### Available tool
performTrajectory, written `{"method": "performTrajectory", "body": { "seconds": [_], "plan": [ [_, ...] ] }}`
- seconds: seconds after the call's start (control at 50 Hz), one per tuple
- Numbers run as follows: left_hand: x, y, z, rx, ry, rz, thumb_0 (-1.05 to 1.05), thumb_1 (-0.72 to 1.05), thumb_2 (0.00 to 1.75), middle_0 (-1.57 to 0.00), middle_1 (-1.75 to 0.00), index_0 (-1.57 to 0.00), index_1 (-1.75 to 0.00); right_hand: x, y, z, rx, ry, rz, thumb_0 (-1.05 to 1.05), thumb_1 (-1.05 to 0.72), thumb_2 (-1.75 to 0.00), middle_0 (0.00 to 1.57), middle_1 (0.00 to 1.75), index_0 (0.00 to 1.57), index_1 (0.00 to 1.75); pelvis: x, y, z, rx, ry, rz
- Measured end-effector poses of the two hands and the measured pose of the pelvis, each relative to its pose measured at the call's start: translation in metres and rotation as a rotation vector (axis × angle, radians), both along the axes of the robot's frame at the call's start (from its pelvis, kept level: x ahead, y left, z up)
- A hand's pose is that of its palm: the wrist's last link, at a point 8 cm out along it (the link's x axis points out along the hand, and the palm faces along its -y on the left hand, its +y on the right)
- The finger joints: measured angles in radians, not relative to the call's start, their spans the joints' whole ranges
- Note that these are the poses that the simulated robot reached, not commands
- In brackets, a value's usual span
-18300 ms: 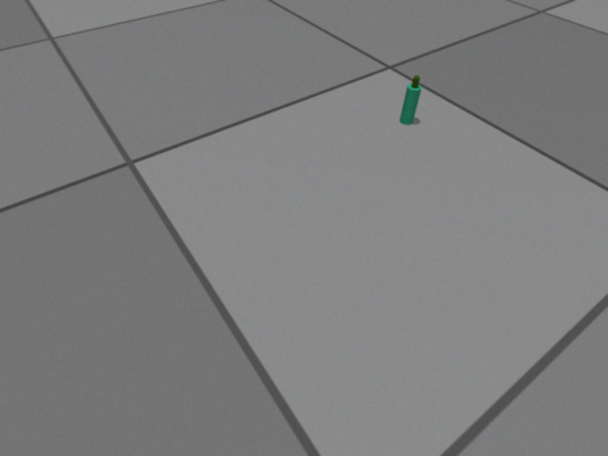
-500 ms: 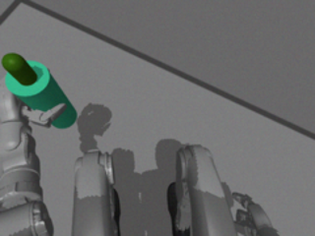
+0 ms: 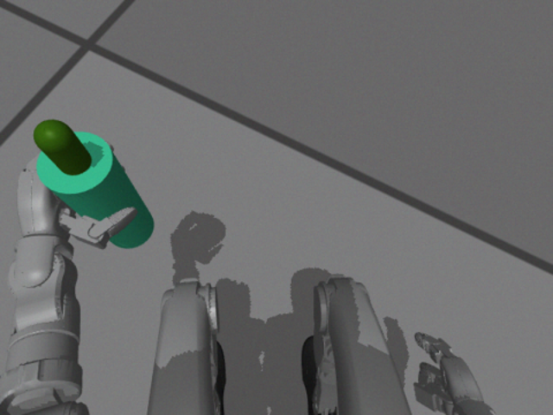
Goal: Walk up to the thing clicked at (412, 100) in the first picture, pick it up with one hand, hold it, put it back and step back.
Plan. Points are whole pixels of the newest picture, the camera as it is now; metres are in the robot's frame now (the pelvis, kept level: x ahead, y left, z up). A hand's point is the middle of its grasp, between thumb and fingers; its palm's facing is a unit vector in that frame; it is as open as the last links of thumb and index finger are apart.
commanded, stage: lift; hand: left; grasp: from the side
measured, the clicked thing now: (100, 191) +0.41 +0.23 -0.01
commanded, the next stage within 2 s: hold in 1.62 s
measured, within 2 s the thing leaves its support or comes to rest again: neither
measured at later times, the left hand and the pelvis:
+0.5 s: hand (25, 135) +0.38 +0.22 +0.16, palm faces +0.17 -0.98 -0.05, open 10.4 cm; pelvis +0.04 +0.00 +0.14, yaw +2 degrees
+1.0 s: hand out of the picture +0.38 +0.21 +0.25, palm faces +0.15 -0.99 -0.06, open 10.4 cm; pelvis +0.05 +0.00 +0.22, yaw +3 degrees
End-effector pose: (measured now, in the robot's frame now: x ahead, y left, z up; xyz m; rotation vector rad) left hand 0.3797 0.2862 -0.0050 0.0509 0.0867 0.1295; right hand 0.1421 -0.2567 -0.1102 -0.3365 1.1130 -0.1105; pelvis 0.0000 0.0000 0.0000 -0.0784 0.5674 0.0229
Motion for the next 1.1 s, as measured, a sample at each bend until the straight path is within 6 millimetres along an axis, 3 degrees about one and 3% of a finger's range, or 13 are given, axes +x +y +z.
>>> {"method": "performTrajectory", "body": {
  "seconds": [0.22,0.4,0.52,0.74,1.1],
  "plan": [
    [-0.015,-0.011,0.068,0.002,0.023,0.013,-0.02,-0.48,1.15,-0.67,-1.03,-0.7,-1.05,0.021,0.009,0.059,0.027,-0.061,-0.021,0.01,-0.92,-0.9,0.2,0.3,0.21,0.3,0.012,0.0,0.057,0.006,-0.041,0.01],
    [-0.027,-0.016,0.14,0.005,0.019,0.021,-0.02,-0.47,1.14,-0.67,-1.03,-0.7,-1.05,0.036,0.016,0.123,0.032,-0.118,-0.03,0.01,-0.91,-0.9,0.2,0.3,0.21,0.3,0.028,0.001,0.116,0.009,-0.107,0.024],
    [-0.025,-0.016,0.179,-0.008,0.011,0.043,-0.02,-0.47,1.14,-0.67,-1.03,-0.7,-1.05,0.045,0.019,0.163,0.028,-0.159,-0.025,0.01,-0.91,-0.9,0.2,0.3,0.21,0.3,0.037,0.002,0.15,0.012,-0.158,0.036],
    [-0.02,-0.025,0.218,-0.008,0.043,0.006,-0.02,-0.47,1.14,-0.67,-1.02,-0.71,-1.04,0.045,0.019,0.209,0.031,-0.164,-0.023,0.01,-0.91,-0.9,0.2,0.3,0.21,0.3,0.048,0.005,0.193,0.022,-0.232,0.041],
    [-0.028,-0.035,0.267,-0.006,0.016,0.021,-0.02,-0.47,1.13,-0.67,-1.02,-0.71,-1.04,0.048,0.028,0.243,0.07,-0.167,0.0,0.01,-0.92,-0.9,0.2,0.3,0.21,0.3,0.056,0.0,0.233,0.048,-0.324,0.046]
  ]
}}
